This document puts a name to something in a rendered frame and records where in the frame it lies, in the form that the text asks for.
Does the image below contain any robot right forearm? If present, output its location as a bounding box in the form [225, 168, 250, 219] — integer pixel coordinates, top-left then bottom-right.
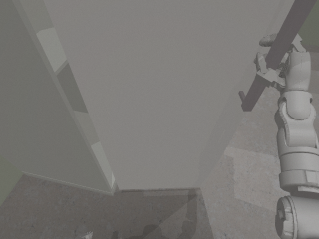
[274, 90, 319, 200]

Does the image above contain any robot right hand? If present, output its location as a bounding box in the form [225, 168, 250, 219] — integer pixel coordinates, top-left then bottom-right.
[253, 33, 311, 96]

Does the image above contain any fridge door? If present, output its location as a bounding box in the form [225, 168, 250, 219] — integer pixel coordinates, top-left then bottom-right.
[44, 0, 295, 190]

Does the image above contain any robot right upper arm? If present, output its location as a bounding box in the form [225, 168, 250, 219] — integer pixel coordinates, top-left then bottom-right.
[275, 195, 319, 239]

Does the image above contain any handle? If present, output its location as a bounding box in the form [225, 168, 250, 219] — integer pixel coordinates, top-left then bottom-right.
[239, 0, 317, 112]

